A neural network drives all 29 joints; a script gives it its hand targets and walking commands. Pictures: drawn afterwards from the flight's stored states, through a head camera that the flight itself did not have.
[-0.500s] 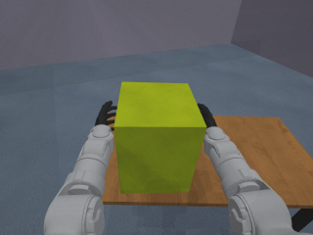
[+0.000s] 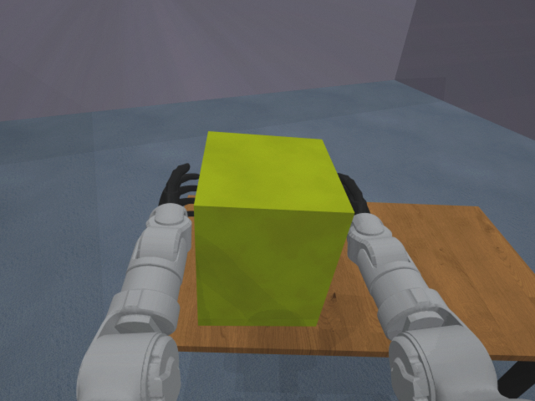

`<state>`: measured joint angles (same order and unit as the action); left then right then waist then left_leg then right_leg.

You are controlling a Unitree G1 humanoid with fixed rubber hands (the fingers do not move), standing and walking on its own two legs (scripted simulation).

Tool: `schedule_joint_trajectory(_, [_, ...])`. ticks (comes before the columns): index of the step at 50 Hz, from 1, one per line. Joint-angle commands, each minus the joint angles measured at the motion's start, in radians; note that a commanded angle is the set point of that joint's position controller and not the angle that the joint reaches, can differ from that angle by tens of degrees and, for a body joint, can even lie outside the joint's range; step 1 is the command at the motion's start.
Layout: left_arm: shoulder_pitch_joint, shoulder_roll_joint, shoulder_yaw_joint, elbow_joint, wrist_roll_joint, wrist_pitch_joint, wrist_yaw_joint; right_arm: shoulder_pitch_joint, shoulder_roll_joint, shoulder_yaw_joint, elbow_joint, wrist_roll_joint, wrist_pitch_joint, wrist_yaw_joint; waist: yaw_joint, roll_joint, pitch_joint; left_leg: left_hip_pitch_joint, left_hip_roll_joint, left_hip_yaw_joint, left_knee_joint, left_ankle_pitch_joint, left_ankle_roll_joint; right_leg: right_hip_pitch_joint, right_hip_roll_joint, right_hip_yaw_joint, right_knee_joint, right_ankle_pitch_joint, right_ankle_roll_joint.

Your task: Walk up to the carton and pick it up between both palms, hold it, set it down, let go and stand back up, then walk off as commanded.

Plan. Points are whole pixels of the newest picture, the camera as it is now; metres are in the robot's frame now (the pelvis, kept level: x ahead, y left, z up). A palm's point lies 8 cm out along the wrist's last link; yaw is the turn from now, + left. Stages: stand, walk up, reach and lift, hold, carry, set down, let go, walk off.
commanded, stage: reach and lift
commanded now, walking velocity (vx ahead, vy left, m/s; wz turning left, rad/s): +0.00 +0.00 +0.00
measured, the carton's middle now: (262, 229) +0.41 +0.02 +0.10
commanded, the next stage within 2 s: hold in 0.92 s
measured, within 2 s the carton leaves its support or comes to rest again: neither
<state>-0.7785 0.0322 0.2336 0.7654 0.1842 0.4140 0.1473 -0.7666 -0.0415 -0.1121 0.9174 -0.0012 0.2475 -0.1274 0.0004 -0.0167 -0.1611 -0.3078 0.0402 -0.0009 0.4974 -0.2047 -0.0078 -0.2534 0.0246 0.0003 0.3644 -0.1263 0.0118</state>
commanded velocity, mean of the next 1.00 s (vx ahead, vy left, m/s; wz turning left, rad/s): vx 0.00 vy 0.00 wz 0.00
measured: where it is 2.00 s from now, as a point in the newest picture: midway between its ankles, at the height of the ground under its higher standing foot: outside the picture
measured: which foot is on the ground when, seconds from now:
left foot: down 0.00-1.00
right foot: down 0.00-1.00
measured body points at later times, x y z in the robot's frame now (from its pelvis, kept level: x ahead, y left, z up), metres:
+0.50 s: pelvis +0.01 +0.00 +0.00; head -0.05 +0.02 +0.45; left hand +0.40 +0.17 +0.18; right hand +0.40 -0.12 +0.17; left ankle +0.04 +0.11 -0.74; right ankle +0.04 -0.13 -0.74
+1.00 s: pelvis +0.00 +0.00 +0.00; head -0.06 +0.02 +0.45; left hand +0.39 +0.17 +0.19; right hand +0.39 -0.12 +0.18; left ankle +0.04 +0.11 -0.74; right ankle +0.04 -0.13 -0.74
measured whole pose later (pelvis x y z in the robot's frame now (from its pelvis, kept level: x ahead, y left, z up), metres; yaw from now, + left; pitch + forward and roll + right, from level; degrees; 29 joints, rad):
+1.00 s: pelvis +0.00 +0.00 +0.00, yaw +0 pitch -2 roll -2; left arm -0.76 0.01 0.25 0.54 0.22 0.57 0.10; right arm -0.73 -0.03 -0.11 0.70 0.09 0.38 -0.17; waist 0.00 -0.02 -0.13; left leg -0.24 0.04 0.00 0.48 -0.20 0.00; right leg -0.18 0.02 0.00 0.34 -0.12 0.01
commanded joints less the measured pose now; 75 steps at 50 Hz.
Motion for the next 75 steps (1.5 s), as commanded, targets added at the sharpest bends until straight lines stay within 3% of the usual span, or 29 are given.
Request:
schedule_joint_trajectory(1, [-0.726,-0.916,-0.362,-0.236,-0.105,-0.038,-0.167,-0.928,0.688,0.214,-0.363,0.173,-0.102,0.102,-0.103,0.085,-0.318,0.256,-0.046,-0.053,-0.170,0.102,-0.055,0.171,0.027,-0.019,-0.115,0.026,0.001])
schedule_joint_trajectory(3, [-0.776,-0.904,-0.350,-0.264,-0.105,-0.039,-0.162,-0.906,0.688,0.189,-0.299,0.149,-0.089,0.105,-0.112,0.086,-0.323,0.233,-0.049,-0.053,-0.179,0.029,-0.054,0.190,0.030,-0.032,-0.109,-0.015,0.001])
schedule_joint_trajectory(5, [-0.802,-0.929,-0.429,-0.364,-0.153,-0.045,-0.161,-0.923,0.708,0.229,-0.411,0.173,-0.104,0.100,-0.128,0.123,-0.431,0.295,-0.047,-0.053,-0.154,0.145,-0.063,0.201,0.030,-0.027,-0.086,0.068,0.002])
schedule_joint_trajectory(6, [-0.767,-0.916,-0.418,-0.310,-0.152,-0.039,-0.162,-0.979,0.737,0.271,-0.456,0.204,-0.107,0.092,-0.095,0.086,-0.415,0.270,-0.060,-0.042,-0.152,0.137,-0.052,0.214,0.033,-0.018,-0.093,0.077,0.014])
schedule_joint_trajectory(11, [-0.669,-0.881,-0.346,-0.277,-0.101,-0.003,-0.178,-0.911,0.698,0.300,-0.433,0.212,-0.065,0.075,-0.077,0.053,-0.339,0.264,-0.067,-0.038,-0.153,0.200,-0.038,0.251,0.044,-0.018,-0.101,0.117,0.013])
schedule_joint_trajectory(12, [-0.722,-0.874,-0.389,-0.358,-0.137,-0.015,-0.173,-0.868,0.687,0.274,-0.420,0.217,-0.058,0.068,-0.118,0.072,-0.375,0.297,-0.067,-0.048,-0.148,0.228,-0.052,0.247,0.041,-0.019,-0.099,0.151,0.010])
schedule_joint_trajectory(13, [-0.764,-0.868,-0.407,-0.421,-0.141,-0.020,-0.173,-0.915,0.722,0.318,-0.479,0.240,-0.060,0.068,-0.091,0.069,-0.430,0.326,-0.061,-0.049,-0.127,0.255,-0.049,0.256,0.038,-0.013,-0.088,0.161,0.010])
schedule_joint_trajectory(15, [-0.681,-0.877,-0.410,-0.389,-0.140,0.006,-0.180,-0.867,0.673,0.302,-0.461,0.247,-0.051,0.062,-0.117,0.095,-0.427,0.338,-0.061,-0.051,-0.112,0.327,-0.070,0.274,0.046,-0.020,-0.088,0.202,0.013])
schedule_joint_trajectory(16, [-0.673,-0.826,-0.343,-0.303,-0.088,0.014,-0.184,-0.839,0.666,0.285,-0.371,0.225,-0.028,0.061,-0.100,0.095,-0.293,0.273,-0.071,-0.039,-0.145,0.220,-0.056,0.264,0.038,-0.010,-0.105,0.127,0.010])
schedule_joint_trajectory(19, [-0.681,-0.857,-0.363,-0.330,-0.101,0.023,-0.198,-0.908,0.679,0.296,-0.463,0.227,-0.035,0.056,-0.098,0.057,-0.310,0.252,-0.068,-0.042,-0.153,0.199,-0.042,0.276,0.032,-0.014,-0.101,0.121,0.013])
schedule_joint_trajectory(26, [-0.713,-0.818,-0.339,-0.343,-0.090,0.037,-0.211,-0.898,0.695,0.323,-0.438,0.243,-0.012,0.046,-0.082,0.062,-0.290,0.256,-0.075,-0.031,-0.167,0.187,-0.028,0.267,0.034,-0.010,-0.107,0.103,0.016])
schedule_joint_trajectory(28, [-0.715,-0.843,-0.384,-0.438,-0.136,0.029,-0.208,-0.847,0.708,0.330,-0.470,0.250,-0.017,0.046,-0.104,0.088,-0.353,0.277,-0.076,-0.038,-0.146,0.266,-0.039,0.285,0.041,-0.014,-0.089,0.183,0.006])
schedule_joint_trajectory(29, [-0.725,-0.812,-0.330,-0.325,-0.082,0.039,-0.211,-0.845,0.650,0.267,-0.366,0.215,-0.001,0.049,-0.109,0.093,-0.235,0.239,-0.076,-0.034,-0.177,0.125,-0.042,0.244,0.032,-0.014,-0.113,0.048,0.009])
schedule_joint_trajectory(32, [-0.662,-0.849,-0.389,-0.403,-0.124,0.055,-0.208,-0.897,0.686,0.334,-0.542,0.248,-0.019,0.045,-0.101,0.065,-0.354,0.285,-0.071,-0.040,-0.148,0.235,-0.035,0.291,0.038,-0.013,-0.095,0.158,0.006])
schedule_joint_trajectory(33, [-0.649,-0.816,-0.316,-0.292,-0.071,0.061,-0.213,-0.903,0.663,0.319,-0.452,0.226,-0.005,0.047,-0.073,0.046,-0.218,0.240,-0.075,-0.034,-0.180,0.152,-0.024,0.252,0.034,-0.018,-0.121,0.063,0.011])
schedule_joint_trajectory(37, [-0.663,-0.840,-0.348,-0.356,-0.084,0.075,-0.221,-0.904,0.684,0.311,-0.462,0.216,-0.004,0.044,-0.095,0.043,-0.247,0.240,-0.066,-0.036,-0.190,0.122,-0.026,0.265,0.040,-0.020,-0.112,0.056,0.003])
schedule_joint_trajectory(39, [-0.676,-0.860,-0.408,-0.423,-0.118,0.076,-0.209,-0.874,0.668,0.326,-0.516,0.246,-0.007,0.045,-0.118,0.104,-0.344,0.314,-0.054,-0.050,-0.164,0.257,-0.053,0.251,0.049,-0.014,-0.108,0.124,-0.006])
schedule_joint_trajectory(42, [-0.657,-0.875,-0.432,-0.468,-0.132,0.087,-0.203,-0.919,0.676,0.385,-0.617,0.278,-0.005,0.038,-0.111,0.098,-0.388,0.347,-0.064,-0.053,-0.132,0.324,-0.051,0.287,0.058,-0.018,-0.101,0.172,0.000])
schedule_joint_trajectory(44, [-0.608,-0.835,-0.412,-0.467,-0.116,0.103,-0.204,-0.855,0.661,0.380,-0.580,0.281,0.019,0.034,-0.119,0.058,-0.312,0.300,-0.071,-0.045,-0.138,0.299,-0.041,0.322,0.052,-0.013,-0.100,0.201,0.003])
schedule_joint_trajectory(46, [-0.624,-0.826,-0.379,-0.375,-0.079,0.131,-0.223,-0.876,0.647,0.349,-0.528,0.246,0.030,0.033,-0.118,0.078,-0.237,0.254,-0.069,-0.043,-0.182,0.107,-0.028,0.274,0.035,-0.016,-0.126,0.034,0.001])
schedule_joint_trajectory(47, [-0.601,-0.799,-0.359,-0.422,-0.069,0.129,-0.227,-0.847,0.670,0.374,-0.554,0.259,0.030,0.032,-0.082,0.044,-0.232,0.250,-0.074,-0.033,-0.181,0.145,-0.013,0.299,0.030,-0.008,-0.116,0.087,0.005])
schedule_joint_trajectory(50, [-0.562,-0.813,-0.402,-0.495,-0.104,0.136,-0.232,-0.849,0.656,0.417,-0.666,0.286,0.037,0.015,-0.115,0.039,-0.294,0.302,-0.074,-0.041,-0.151,0.271,-0.017,0.332,0.042,-0.010,-0.104,0.199,0.013])
schedule_joint_trajectory(53, [-0.668,-0.835,-0.437,-0.564,-0.105,0.134,-0.219,-0.843,0.661,0.383,-0.598,0.273,0.050,0.030,-0.118,0.099,-0.295,0.281,-0.070,-0.053,-0.164,0.175,-0.041,0.299,0.041,-0.011,-0.107,0.088,-0.003])
schedule_joint_trajectory(54, [-0.593,-0.847,-0.433,-0.483,-0.102,0.163,-0.227,-0.865,0.636,0.379,-0.631,0.272,0.046,0.026,-0.118,0.091,-0.266,0.264,-0.060,-0.052,-0.181,0.167,-0.035,0.287,0.049,-0.016,-0.108,0.076,-0.004])
schedule_joint_trajectory(65, [-0.588,-0.793,-0.367,-0.454,-0.059,0.178,-0.243,-0.817,0.637,0.350,-0.539,0.245,0.068,0.028,-0.118,0.045,-0.183,0.208,-0.068,-0.037,-0.209,0.083,-0.015,0.317,0.035,-0.023,-0.113,0.049,-0.002])
schedule_joint_trajectory(66, [-0.541,-0.801,-0.395,-0.511,-0.070,0.174,-0.242,-0.827,0.672,0.402,-0.639,0.261,0.059,0.025,-0.098,0.024,-0.235,0.229,-0.069,-0.033,-0.198,0.140,-0.010,0.336,0.037,-0.022,-0.106,0.106,0.010])
schedule_joint_trajectory(68, [-0.603,-0.827,-0.456,-0.569,-0.112,0.164,-0.233,-0.846,0.673,0.401,-0.675,0.269,0.056,0.021,-0.138,0.069,-0.313,0.265,-0.068,-0.039,-0.169,0.192,-0.026,0.337,0.044,-0.014,-0.097,0.157,-0.001])
schedule_joint_trajectory(73, [-0.596,-0.809,-0.424,-0.507,-0.086,0.176,-0.230,-0.846,0.676,0.425,-0.644,0.281,0.063,0.024,-0.076,0.092,-0.263,0.253,-0.072,-0.034,-0.179,0.140,-0.024,0.308,0.041,-0.012,-0.105,0.057,-0.008])
schedule_joint_trajectory(75, [-0.579,-0.782,-0.407,-0.585,-0.084,0.170,-0.236,-0.809,0.693,0.438,-0.639,0.283,0.070,0.021,-0.084,0.053,-0.278,0.261,-0.081,-0.033,-0.171,0.199,-0.012,0.349,0.036,-0.008,-0.101,0.148,0.003])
